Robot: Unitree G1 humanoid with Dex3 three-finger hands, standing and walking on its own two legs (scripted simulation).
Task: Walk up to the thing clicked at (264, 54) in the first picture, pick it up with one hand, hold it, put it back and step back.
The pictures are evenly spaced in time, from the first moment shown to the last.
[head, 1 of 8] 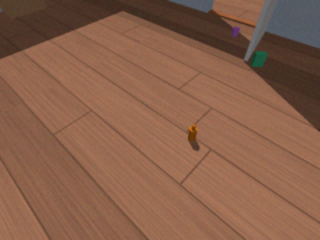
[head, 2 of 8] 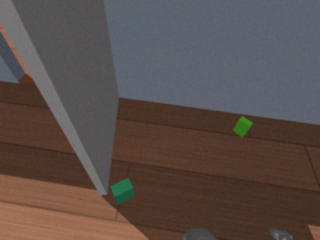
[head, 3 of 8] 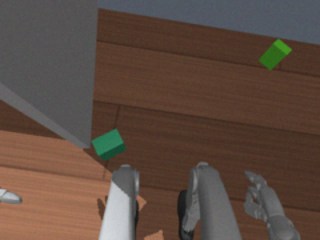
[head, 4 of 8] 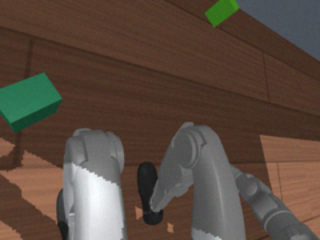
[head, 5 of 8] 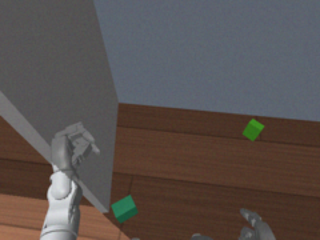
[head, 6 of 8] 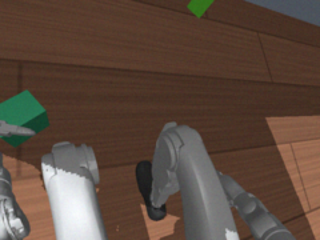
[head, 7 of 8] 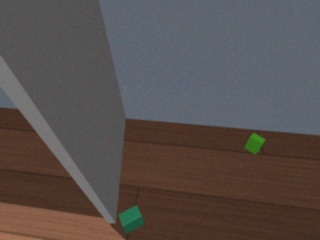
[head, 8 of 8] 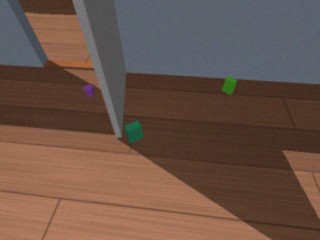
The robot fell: no
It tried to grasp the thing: yes
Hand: left
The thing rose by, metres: 0.00
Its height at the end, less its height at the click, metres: +0.00
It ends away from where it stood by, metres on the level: 0.00
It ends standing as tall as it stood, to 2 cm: yes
